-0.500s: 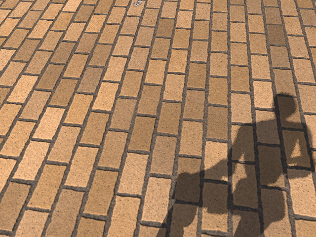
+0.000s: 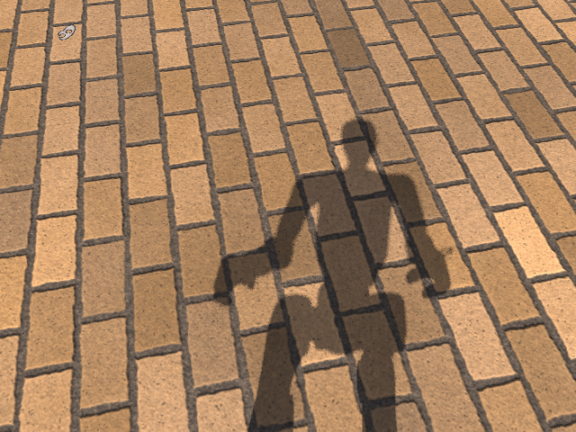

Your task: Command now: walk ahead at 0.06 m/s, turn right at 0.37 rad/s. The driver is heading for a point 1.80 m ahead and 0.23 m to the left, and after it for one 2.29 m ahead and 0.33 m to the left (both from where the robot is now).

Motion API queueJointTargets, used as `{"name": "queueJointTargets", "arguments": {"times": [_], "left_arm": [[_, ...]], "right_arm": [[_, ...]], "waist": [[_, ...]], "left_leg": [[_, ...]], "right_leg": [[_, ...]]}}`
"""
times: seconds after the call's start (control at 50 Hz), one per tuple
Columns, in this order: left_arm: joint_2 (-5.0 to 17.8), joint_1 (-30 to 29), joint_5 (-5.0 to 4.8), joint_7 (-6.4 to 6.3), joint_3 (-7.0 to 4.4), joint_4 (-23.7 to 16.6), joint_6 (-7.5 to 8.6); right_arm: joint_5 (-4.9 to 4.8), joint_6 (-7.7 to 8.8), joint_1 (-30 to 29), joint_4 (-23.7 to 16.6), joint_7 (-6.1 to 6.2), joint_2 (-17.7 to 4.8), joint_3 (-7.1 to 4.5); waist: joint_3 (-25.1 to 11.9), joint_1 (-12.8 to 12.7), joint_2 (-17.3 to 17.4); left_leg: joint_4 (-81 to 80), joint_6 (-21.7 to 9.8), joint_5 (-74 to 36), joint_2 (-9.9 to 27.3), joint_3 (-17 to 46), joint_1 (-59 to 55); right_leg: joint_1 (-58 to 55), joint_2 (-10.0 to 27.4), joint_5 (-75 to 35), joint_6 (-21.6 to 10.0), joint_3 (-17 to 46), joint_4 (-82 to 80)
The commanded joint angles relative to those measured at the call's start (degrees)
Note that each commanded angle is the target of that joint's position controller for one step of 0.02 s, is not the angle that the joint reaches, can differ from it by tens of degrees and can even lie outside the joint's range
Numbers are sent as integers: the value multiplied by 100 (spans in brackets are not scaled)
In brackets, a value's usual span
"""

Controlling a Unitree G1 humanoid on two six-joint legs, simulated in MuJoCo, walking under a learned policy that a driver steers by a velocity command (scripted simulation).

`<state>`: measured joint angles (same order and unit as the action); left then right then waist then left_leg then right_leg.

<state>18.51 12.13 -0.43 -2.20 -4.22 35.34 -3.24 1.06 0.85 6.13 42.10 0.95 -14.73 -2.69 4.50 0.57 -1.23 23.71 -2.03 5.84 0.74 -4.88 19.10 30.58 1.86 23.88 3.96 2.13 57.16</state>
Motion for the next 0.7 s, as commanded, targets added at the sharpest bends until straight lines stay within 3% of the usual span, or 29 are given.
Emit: {"name": "queueJointTargets", "arguments": {"times": [0.02, 0.08, 0.12, 0.14, 0.16, 0.18, 0.2, 0.22, 0.26, 0.32, 0.36, 0.4, 0.42, 0.44, 0.46, 0.48, 0.5, 0.56, 0.7], "left_arm": [[240, 280, 30, 58, -15, -334, 65], [290, 222, 35, 132, -17, -327, 67], [295, 421, 71, 171, -35, -207, 90], [459, 402, 118, 153, -56, -269, 91], [950, 315, 175, 79, -119, -411, 68], [823, 86, 283, 116, -76, -435, 132], [625, -127, 319, 148, -21, -438, 235], [483, -307, 284, 159, 21, -362, 323], [421, -552, 184, 167, 48, -289, 410], [263, -546, 155, 177, 86, -148, 382], [237, -497, 126, 176, 90, -50, 337], [164, -480, 56, 180, 114, 79, 320], [92, -295, 92, 188, 137, 156, 358], [127, -100, 172, 222, 121, 189, 401], [100, -114, 201, 218, 123, 218, 405], [249, -418, 190, 197, 94, 256, 389], [205, -536, 156, 164, 79, 245, 366], [100, -474, 146, 105, 74, 352, 285], [58, -330, 115, 71, 25, 767, 317]], "right_arm": [[-70, 11, -280, -327, -15, -999, -260], [-161, -49, -191, -204, -73, -1071, -254], [-239, -74, -115, -76, -91, -915, -177], [-204, -50, 154, 41, -121, -689, -94], [58, 4, 381, -58, -196, -314, 36], [8, -4, -24, -149, -127, -563, -46], [-76, -47, -116, -114, -80, -878, -143], [-104, -94, 20, -17, -61, -874, -180], [-43, -182, 305, 185, -13, -827, -208], [-107, -158, 286, 214, -45, -528, -94], [-141, -143, 229, 214, -60, -508, -60], [-84, -121, 418, 301, -85, -503, -24], [0, -115, 451, 300, -73, -718, -44], [-4, -129, 438, 303, -45, -1112, -122], [-81, -133, 323, 407, -63, -1063, -143], [-75, -114, 274, 379, -89, -801, -87], [-28, -86, 267, 441, -75, -713, -56], [-35, 9, 329, 562, -36, -631, -10], [-49, -1, 388, 798, 49, -608, 25]], "waist": [[-1178, -61, 874], [-1068, -72, 898], [-1016, -237, 827], [-1020, -196, 511], [-1213, 150, -975], [-959, -140, -1327], [-738, -141, -995], [-694, -39, -919], [-697, 61, -780], [-866, 23, -676], [-963, -44, -674], [-968, 109, -532], [-1013, 19, -284], [-901, -246, 287], [-783, -270, 690], [-591, -53, 498], [-573, -51, 482], [-523, -39, 439], [-428, 5, 165]], "left_leg": [[-804, -1296, -1126, 1503, 1018, -644], [-652, -1171, -481, 1485, 1020, -670], [-274, -800, -57, 1277, 864, -347], [58, -335, 471, 1044, 676, 27], [1313, 251, 1886, 392, -2, 683], [1843, 439, 2720, 155, 303, 827], [2403, 500, 2611, 236, 507, 747], [2600, 532, 2394, 246, 572, 761], [2747, 658, 2042, 291, 632, 599], [2023, 716, 1838, 252, 524, 174], [1278, 699, 1526, 209, 471, -79], [-77, 570, 94, 189, 465, -790], [-139, 454, -731, 434, 772, -1188], [118, 260, -1161, 659, 885, -1237], [179, 56, -161, 559, 810, -745], [36, 55, 339, 459, 807, -478], [-44, 117, 474, 448, 812, -400], [-26, 227, 393, 373, 736, -463], [-23, 202, 577, 306, 707, -526]], "right_leg": [[-826, 58, -295, -92, -80, -775], [-1284, -67, -553, -263, -230, -1806], [-2123, -217, -1238, -506, -341, -3057], [-2634, 144, -1771, -710, 179, -3514], [-3099, 1453, -3088, -1170, 1683, -3633], [-2081, 1869, -2621, -1929, 2074, -3959], [-1837, 1602, -2282, -1949, 1827, -4049], [-1799, 1351, -2300, -1763, 1494, -3999], [-1806, 1102, -3009, -1572, 1087, -3812], [-2020, 898, -3777, -1550, 794, -3493], [-2223, 929, -3800, -1591, 916, -3358], [-2087, 765, -3129, -1329, 891, -3284], [-1907, 580, -2427, -1059, 853, -3257], [-1692, 255, -1725, -855, 598, -3193], [-1867, 14, -1418, -664, 308, -3289], [-1960, -23, -1344, -584, 247, -3148], [-1995, -10, -1415, -592, 217, -3093], [-1976, 12, -1652, -619, 246, -3119], [-1927, -8, -1659, -531, 198, -3185]]}}
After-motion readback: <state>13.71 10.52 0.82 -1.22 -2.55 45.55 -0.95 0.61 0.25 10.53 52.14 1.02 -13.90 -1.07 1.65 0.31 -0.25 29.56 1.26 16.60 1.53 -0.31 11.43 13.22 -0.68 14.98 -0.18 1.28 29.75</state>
